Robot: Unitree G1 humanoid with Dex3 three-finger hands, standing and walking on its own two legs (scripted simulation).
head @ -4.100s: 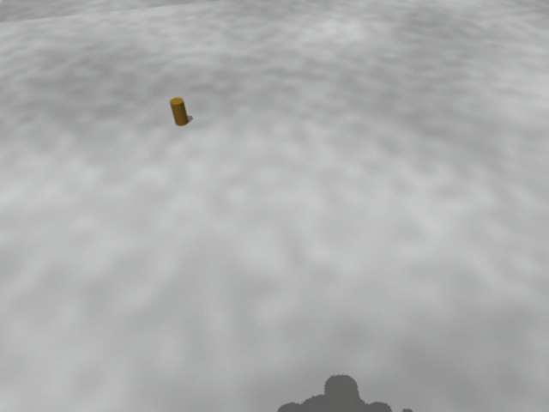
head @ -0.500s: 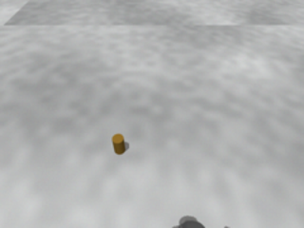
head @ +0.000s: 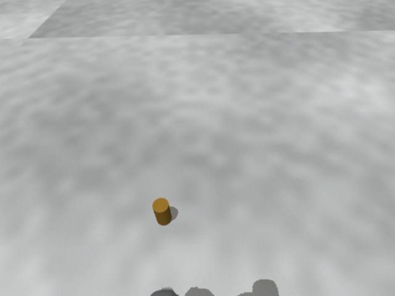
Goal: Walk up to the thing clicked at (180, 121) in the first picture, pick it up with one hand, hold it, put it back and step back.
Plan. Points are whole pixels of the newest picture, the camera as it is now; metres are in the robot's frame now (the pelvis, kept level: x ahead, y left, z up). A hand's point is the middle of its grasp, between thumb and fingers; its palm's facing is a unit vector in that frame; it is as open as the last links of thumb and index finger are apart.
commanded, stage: walk up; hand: left
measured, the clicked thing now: (162, 212) +0.63 +0.24 -0.69
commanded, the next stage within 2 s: none
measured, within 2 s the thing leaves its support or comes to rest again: neither
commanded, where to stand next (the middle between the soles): +0.31 +0.02 m, yaw +0 degrees
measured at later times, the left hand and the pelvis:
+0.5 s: hand (100, 256) +0.24 +0.27 -0.14, palm faces -0.06 -0.90 -0.43, open 7.4 cm; pelvis +0.16 -0.01 -0.02, yaw -1 degrees
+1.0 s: hand (106, 230) +0.32 +0.29 -0.17, palm faces -0.08 -0.93 -0.36, open 7.4 cm; pelvis +0.25 +0.02 -0.01, yaw -2 degrees
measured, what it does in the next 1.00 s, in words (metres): walks ahead: left foot, then right foot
